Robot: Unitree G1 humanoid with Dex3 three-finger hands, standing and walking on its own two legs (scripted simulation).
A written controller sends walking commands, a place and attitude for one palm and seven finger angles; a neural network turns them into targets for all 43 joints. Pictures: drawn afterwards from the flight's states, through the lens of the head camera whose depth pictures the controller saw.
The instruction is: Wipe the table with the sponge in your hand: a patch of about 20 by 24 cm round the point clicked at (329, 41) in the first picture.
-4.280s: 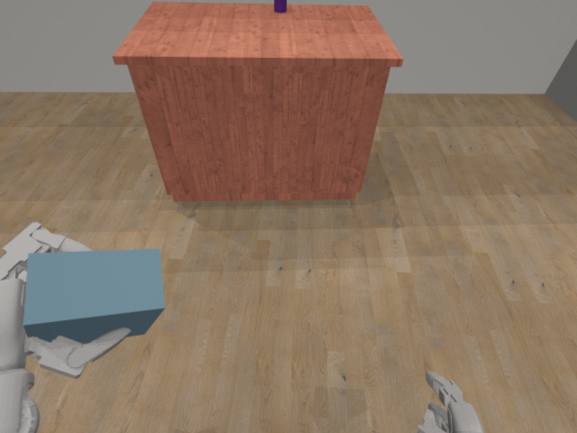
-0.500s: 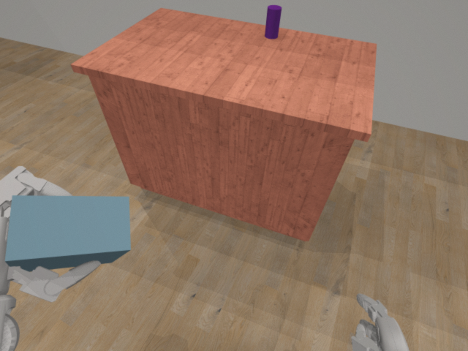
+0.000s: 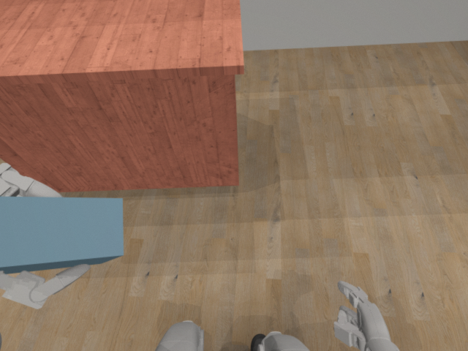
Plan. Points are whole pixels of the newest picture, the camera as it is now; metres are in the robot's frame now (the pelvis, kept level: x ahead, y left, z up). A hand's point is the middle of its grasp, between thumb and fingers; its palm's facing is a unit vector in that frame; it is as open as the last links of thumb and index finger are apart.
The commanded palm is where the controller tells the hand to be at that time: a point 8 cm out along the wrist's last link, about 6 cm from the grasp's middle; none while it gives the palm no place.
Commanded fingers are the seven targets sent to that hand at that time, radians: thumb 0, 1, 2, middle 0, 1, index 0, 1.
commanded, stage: turn to face it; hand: left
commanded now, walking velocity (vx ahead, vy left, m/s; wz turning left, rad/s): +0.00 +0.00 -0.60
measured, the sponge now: (76, 236) +0.24 +0.19 +0.15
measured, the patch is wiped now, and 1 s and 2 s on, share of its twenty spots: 0.00 0.00 0.00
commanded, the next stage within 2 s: take the last steps up to it in 0.58 s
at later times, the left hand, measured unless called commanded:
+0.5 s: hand (97, 247) +0.22 +0.16 +0.17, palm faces +0.20 -0.86 -0.47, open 10.6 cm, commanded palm +0.18 +0.20 +0.19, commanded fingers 0.00 0.10 1.30 -1.20 -1.60 -1.20 -1.60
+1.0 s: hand (133, 271) +0.19 +0.11 +0.17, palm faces +0.13 -0.88 -0.45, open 10.6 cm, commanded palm +0.16 +0.16 +0.19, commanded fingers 0.00 0.10 1.30 -1.20 -1.60 -1.20 -1.60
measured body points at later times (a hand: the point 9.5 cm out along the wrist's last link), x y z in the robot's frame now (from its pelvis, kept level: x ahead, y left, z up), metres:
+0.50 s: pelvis -0.05 -0.03 +0.00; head -0.02 -0.05 +0.45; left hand +0.20 +0.20 +0.19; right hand +0.08 -0.27 -0.09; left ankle -0.04 +0.14 -0.73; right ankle -0.04 -0.13 -0.72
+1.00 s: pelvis -0.08 -0.06 +0.01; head -0.08 -0.06 +0.46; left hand +0.18 +0.15 +0.20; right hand -0.04 -0.35 -0.08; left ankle -0.06 +0.06 -0.73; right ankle -0.09 -0.14 -0.69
